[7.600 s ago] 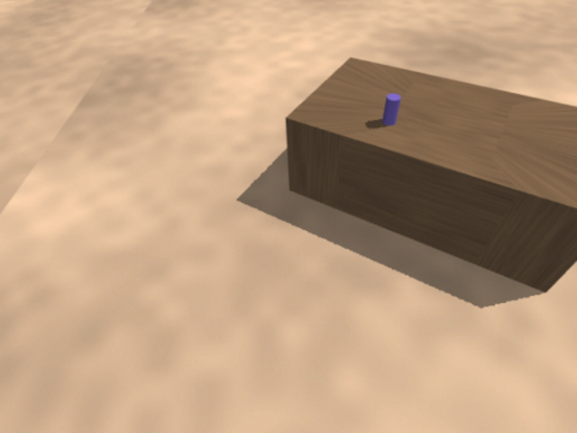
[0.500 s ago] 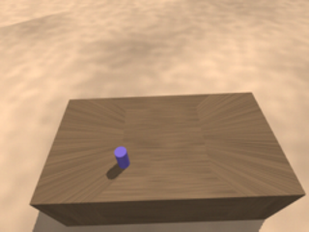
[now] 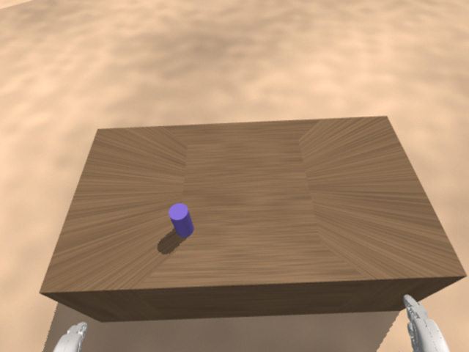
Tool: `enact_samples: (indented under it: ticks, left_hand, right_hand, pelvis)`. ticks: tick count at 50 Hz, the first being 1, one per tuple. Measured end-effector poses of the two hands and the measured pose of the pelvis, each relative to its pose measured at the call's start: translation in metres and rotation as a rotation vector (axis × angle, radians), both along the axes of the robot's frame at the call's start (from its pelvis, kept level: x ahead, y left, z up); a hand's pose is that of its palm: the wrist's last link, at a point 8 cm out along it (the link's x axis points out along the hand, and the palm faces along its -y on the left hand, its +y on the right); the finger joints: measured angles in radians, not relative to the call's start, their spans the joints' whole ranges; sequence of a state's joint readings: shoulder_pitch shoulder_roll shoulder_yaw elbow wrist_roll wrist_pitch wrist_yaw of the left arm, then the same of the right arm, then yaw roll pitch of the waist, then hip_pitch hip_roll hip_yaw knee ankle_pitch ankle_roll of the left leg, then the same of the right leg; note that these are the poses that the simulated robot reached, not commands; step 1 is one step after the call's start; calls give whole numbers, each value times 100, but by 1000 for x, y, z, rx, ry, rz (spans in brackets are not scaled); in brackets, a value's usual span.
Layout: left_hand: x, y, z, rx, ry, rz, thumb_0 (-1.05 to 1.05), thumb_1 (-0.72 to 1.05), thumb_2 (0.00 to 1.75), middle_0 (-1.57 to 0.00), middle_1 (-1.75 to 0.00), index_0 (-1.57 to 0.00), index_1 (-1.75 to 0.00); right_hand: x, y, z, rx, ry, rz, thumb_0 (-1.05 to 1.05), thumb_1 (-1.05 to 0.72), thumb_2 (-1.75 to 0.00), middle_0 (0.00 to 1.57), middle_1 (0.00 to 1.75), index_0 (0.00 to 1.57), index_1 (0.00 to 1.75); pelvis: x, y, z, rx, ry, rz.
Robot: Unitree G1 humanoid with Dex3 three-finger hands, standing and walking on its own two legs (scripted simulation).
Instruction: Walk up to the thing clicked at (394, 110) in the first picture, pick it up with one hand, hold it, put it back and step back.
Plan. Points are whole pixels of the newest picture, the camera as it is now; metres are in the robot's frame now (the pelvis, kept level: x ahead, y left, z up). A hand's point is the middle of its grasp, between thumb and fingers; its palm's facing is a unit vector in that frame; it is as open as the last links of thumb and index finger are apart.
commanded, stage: go down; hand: left
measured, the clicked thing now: (181, 220) +0.51 +0.18 -0.28
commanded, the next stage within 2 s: none
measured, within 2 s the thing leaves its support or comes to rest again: neither
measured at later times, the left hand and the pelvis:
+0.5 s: hand out of the picture +0.16 +0.27 -0.11, palm faces +0.06 -0.95 -0.32, open 17.5 cm; pelvis +0.01 +0.00 -0.01, yaw +0 degrees
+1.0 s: hand (82, 329) +0.20 +0.29 -0.08, palm faces +0.12 -0.95 -0.29, open 17.6 cm; pelvis +0.00 +0.00 -0.02, yaw +1 degrees
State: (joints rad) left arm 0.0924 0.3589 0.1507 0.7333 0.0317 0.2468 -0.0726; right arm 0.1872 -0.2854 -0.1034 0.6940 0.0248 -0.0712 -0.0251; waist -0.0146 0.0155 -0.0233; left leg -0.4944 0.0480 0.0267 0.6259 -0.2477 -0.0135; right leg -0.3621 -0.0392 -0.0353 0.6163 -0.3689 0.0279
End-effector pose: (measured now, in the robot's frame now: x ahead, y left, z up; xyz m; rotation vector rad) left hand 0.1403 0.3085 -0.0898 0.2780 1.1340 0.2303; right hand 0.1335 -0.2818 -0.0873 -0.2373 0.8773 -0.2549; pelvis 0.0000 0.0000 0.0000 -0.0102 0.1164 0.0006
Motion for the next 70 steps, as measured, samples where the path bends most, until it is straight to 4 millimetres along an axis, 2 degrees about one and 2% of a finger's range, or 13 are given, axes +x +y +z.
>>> enact_samples:
  ticks: [5,13,27,44,49,61,70]
  left_hand:
    - [5,2,3,3,-39,-2,-1,-42,7,-7,-3,-7,-5]
    - [8,2,8,-10,-58,-7,-1,-52,4,-8,-4,-7,-5]
    - [10,10,14,-12,-94,-6,-1,-57,3,-8,-4,-7,-5]
    - [11,20,25,-23,-169,-12,-1,-59,5,-7,-4,-6,-6]
    - [30,28,34,-24,-249,-4,-1,-59,6,-6,-5,-6,-6]
    - [110,56,72,-80,-459,-52,-1,-58,7,-5,-4,-5,-6]
    - [141,71,80,-132,-557,-70,-2,-59,5,-5,-4,-6,-5]
  right_hand:
    - [7,3,3,-13,-43,6,-1,42,-7,5,5,6,6]
    - [17,8,9,-10,-107,15,-1,49,-5,5,5,6,5]
    - [17,15,15,-16,-151,36,-1,53,-4,5,5,6,5]
    - [16,33,30,-9,-248,69,-1,53,-4,5,5,6,5]
    - [15,38,35,-11,-283,82,-1,54,-4,5,5,6,5]
    - [-5,30,32,-36,-286,59,-1,53,-5,5,5,6,5]
    - [-16,28,24,-47,-241,65,-2,53,-5,5,5,6,5]
  pelvis:
    - [1,0,-3,-1,2,1]
    - [5,0,-4,-1,5,3]
    - [8,0,-10,-3,18,5]
    - [5,2,-17,-8,22,8]
    - [1,2,-20,-10,20,14]
    - [-8,2,-24,-13,27,0]
    - [-14,5,-28,-15,55,-14]
